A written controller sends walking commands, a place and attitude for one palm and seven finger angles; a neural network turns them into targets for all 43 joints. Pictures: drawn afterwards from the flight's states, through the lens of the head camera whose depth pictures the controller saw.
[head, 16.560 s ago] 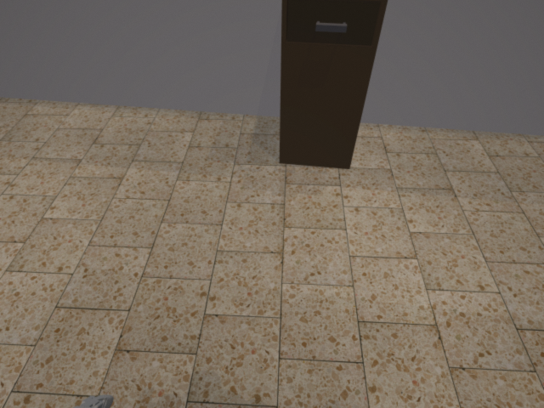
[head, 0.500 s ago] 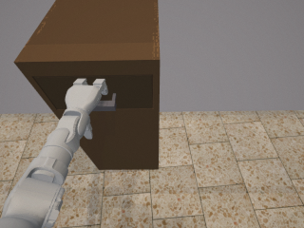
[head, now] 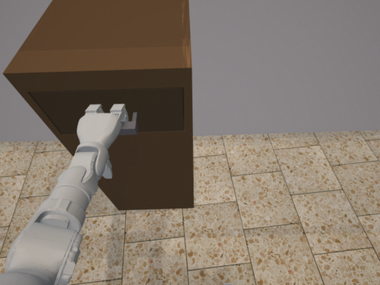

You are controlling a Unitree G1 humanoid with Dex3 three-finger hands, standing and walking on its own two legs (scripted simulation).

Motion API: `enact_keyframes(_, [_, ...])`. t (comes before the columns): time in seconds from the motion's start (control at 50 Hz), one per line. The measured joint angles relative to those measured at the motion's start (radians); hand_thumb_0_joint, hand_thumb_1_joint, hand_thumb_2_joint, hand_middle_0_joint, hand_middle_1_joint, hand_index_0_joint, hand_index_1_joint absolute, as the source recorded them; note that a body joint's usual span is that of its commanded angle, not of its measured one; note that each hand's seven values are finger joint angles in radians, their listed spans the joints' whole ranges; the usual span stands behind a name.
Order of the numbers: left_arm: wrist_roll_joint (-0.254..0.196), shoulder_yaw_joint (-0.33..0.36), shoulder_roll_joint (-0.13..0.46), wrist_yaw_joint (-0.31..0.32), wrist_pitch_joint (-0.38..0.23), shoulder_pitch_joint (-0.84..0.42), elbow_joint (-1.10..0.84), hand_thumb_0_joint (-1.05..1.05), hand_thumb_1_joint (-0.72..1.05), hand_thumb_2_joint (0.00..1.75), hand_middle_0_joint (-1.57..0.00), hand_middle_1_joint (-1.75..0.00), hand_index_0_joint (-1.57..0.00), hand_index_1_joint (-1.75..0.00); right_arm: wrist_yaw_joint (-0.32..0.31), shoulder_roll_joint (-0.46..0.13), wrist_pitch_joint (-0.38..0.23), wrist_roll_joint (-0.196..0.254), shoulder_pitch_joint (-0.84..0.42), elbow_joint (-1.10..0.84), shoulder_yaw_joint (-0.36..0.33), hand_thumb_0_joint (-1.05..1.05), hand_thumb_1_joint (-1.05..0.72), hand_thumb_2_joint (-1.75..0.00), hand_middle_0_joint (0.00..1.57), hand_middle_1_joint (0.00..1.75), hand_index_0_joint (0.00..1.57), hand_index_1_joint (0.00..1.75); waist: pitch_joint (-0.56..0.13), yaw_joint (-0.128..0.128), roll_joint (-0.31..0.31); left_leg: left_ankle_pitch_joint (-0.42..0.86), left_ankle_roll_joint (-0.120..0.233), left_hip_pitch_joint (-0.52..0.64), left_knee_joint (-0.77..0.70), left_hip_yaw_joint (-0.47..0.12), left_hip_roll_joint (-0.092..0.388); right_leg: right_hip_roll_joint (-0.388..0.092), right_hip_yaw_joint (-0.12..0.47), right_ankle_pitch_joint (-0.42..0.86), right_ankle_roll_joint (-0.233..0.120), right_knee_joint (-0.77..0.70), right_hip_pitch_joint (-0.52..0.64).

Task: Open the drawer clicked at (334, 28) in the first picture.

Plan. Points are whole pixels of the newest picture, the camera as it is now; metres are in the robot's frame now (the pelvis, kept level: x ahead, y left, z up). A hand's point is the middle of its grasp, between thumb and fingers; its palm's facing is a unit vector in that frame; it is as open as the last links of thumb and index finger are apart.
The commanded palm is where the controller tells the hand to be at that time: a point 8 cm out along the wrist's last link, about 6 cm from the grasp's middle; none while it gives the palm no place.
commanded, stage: lower the fingers behind the handle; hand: left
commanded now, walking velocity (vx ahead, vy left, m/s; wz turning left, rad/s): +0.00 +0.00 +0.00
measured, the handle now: (114, 122) +0.50 +0.20 +0.02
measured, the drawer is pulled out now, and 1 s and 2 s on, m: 0.00 0.00 0.03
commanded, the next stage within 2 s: close the thumb around the handle in 0.70 s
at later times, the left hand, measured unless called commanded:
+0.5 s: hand (109, 145) +0.44 +0.20 +0.00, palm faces -0.02 -0.02 -1.00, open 13.8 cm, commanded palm +0.42 +0.21 +0.05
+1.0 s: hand (109, 144) +0.44 +0.20 +0.00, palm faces -0.02 -0.02 -1.00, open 12.7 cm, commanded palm +0.42 +0.21 +0.05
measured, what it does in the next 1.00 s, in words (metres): stands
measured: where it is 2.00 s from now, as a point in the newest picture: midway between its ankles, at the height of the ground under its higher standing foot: outside the picture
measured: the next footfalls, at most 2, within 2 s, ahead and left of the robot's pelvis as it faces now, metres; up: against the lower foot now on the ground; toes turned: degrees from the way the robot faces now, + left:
none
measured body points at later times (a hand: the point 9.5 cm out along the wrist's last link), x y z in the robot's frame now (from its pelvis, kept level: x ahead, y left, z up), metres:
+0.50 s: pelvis -0.01 +0.01 -0.01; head +0.07 +0.00 +0.43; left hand +0.43 +0.20 +0.05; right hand +0.04 -0.26 -0.15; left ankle -0.02 +0.12 -0.71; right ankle +0.00 -0.11 -0.71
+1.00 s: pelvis -0.01 +0.01 -0.01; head +0.07 +0.00 +0.43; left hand +0.44 +0.20 +0.05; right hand +0.04 -0.26 -0.14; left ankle -0.02 +0.12 -0.71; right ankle +0.00 -0.11 -0.71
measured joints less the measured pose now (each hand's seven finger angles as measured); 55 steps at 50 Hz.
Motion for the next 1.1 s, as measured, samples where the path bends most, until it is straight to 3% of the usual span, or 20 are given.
enact_keyframes(0.22, [-0.001,-0.001,-0.010,0.022,0.030,-0.023,0.045,0.00,-0.49,0.30,-0.32,-1.21,-0.32,-1.20,0.005,0.001,-0.002,-0.005,-0.004,0.005,-0.001,0.01,-0.90,-0.90,0.20,0.30,0.20,0.30,-0.014,-0.009,-0.001,-0.012,0.004,-0.050,0.042,0.000,0.001,0.001,0.000,-0.006,0.004,0.031,-0.046])
enact_keyframes(0.5, [0.010,0.014,-0.007,0.058,0.023,-0.027,0.049,0.00,-0.49,0.30,-0.32,-1.21,-0.32,-1.20,0.008,0.003,-0.001,-0.011,0.009,0.014,0.001,0.01,-0.90,-0.90,0.20,0.30,0.20,0.30,-0.022,-0.019,0.000,-0.032,0.011,-0.110,0.098,0.004,0.001,0.002,0.004,-0.019,0.011,0.075,-0.102])
enact_keyframes(0.64, [0.005,0.010,-0.006,0.044,0.042,-0.042,0.065,0.00,-0.49,0.30,-0.33,-1.22,-0.32,-1.20,0.004,0.005,0.002,-0.005,0.010,0.007,0.009,0.01,-0.90,-0.90,0.20,0.30,0.20,0.30,-0.016,-0.028,0.001,-0.027,0.014,-0.101,0.089,0.008,0.000,0.001,0.008,-0.011,0.013,0.065,-0.093])
enact_keyframes(0.86, [0.005,0.019,-0.003,0.041,0.020,-0.027,0.049,0.00,-0.48,0.30,-0.32,-1.21,-0.32,-1.20,0.004,0.002,-0.001,-0.007,0.014,0.003,0.006,0.01,-0.90,-0.90,0.20,0.30,0.20,0.30,-0.018,-0.024,0.000,-0.030,0.016,-0.099,0.090,0.012,0.001,0.002,0.012,-0.012,0.016,0.064,-0.091])
enact_keyframes(0.96, [0.008,0.016,-0.006,0.052,0.024,-0.028,0.047,0.00,-0.38,0.34,-0.33,-1.22,-0.33,-1.21,0.005,0.000,-0.001,-0.007,0.009,0.005,0.006,0.01,-0.90,-0.90,0.20,0.30,0.20,0.30,-0.016,-0.023,0.000,-0.031,0.016,-0.101,0.092,0.010,0.001,0.002,0.010,-0.013,0.016,0.065,-0.092])
enact_keyframes(1.1, [0.005,0.014,-0.006,0.046,0.035,-0.043,0.060,0.00,-0.10,0.47,-0.34,-1.25,-0.35,-1.24,0.001,-0.001,0.001,-0.004,0.000,0.000,0.012,0.01,-0.90,-0.90,0.20,0.30,0.20,0.30,-0.012,-0.026,-0.002,-0.030,0.015,-0.099,0.087,0.010,0.001,0.002,0.010,-0.012,0.015,0.061,-0.091])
